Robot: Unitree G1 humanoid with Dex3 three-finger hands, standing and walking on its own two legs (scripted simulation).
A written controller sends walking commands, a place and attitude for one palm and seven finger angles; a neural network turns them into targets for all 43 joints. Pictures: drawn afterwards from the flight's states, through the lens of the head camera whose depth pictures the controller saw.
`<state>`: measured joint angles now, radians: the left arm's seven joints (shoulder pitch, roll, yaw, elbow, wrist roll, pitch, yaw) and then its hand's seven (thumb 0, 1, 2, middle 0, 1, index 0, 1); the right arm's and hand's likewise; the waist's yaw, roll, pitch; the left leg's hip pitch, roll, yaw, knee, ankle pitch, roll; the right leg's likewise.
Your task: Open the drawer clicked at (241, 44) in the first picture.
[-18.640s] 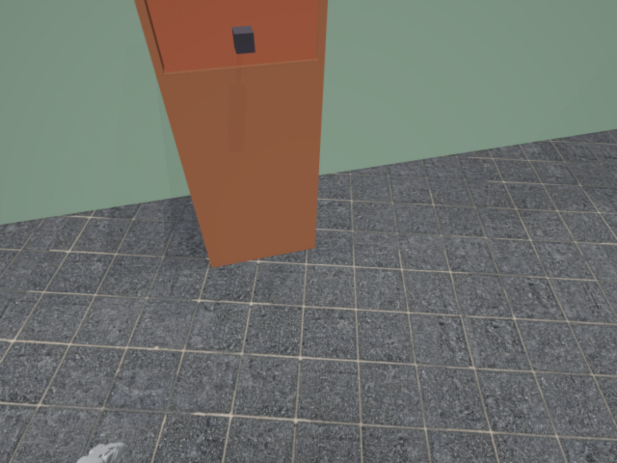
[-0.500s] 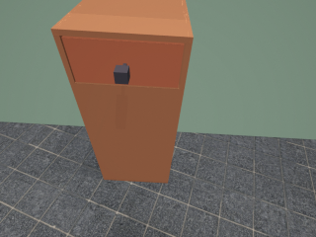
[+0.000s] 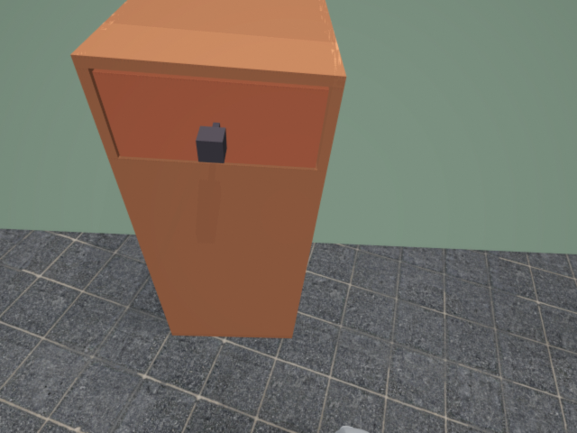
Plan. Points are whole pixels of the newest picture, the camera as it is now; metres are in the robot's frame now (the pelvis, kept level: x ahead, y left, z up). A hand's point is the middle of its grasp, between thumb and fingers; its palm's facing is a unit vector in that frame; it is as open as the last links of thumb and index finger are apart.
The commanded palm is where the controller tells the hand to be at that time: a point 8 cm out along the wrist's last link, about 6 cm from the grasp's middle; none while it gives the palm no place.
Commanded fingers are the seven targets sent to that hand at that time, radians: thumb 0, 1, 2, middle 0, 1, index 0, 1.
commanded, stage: shuffle to correct the standing spot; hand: left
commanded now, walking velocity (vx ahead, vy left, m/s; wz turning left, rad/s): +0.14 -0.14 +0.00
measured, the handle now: (213, 137) +0.56 +0.17 +0.12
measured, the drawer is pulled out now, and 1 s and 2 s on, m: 0.00 0.00 0.00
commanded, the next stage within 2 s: come to a stop and stand still in 0.06 s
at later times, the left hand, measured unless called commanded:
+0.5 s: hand (225, 427) +0.18 +0.10 -0.18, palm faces +0.07 -0.99 -0.15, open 7.2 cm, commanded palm none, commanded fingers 0.00 0.90 0.90 -0.20 -0.30 -0.20 -0.30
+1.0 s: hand out of the picture -0.01 +0.18 -0.18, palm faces +0.07 -0.97 -0.22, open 7.4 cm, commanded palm none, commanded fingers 0.00 0.90 0.90 -0.20 -0.30 -0.20 -0.30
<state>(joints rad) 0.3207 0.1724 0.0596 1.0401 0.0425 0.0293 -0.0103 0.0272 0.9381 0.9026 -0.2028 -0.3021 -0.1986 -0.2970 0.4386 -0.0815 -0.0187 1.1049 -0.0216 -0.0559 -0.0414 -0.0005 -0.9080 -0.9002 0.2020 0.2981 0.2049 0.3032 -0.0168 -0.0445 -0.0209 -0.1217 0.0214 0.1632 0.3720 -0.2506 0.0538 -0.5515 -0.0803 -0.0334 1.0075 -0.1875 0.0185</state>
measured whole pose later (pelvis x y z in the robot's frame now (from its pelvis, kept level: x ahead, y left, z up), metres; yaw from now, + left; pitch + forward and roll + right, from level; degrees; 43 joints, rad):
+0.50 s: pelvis +0.06 -0.06 -0.02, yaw +2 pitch +0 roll -1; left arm 0.09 0.10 0.04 0.96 0.02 -0.01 0.04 -0.02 0.92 0.90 -0.21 -0.30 -0.20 -0.30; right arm 0.25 -0.16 -0.07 1.05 -0.01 0.04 -0.02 0.00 -0.91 -0.90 0.20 0.30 0.20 0.30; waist -0.02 0.01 0.08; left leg -0.40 0.04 0.07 0.91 -0.48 -0.05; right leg -0.32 -0.06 -0.15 0.53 -0.20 -0.01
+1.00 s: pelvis +0.02 -0.01 -0.01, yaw +0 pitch +0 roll +1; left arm 0.32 0.17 0.03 1.08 0.02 0.05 0.03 0.01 0.91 0.90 -0.20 -0.30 -0.20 -0.30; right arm 0.21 -0.16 -0.03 1.02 -0.01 0.01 -0.03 -0.01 -0.93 -0.90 0.20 0.30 0.21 0.30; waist 0.02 -0.01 0.02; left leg -0.23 -0.06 0.15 0.37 -0.15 0.10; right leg -0.18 -0.05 -0.02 0.58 -0.40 0.03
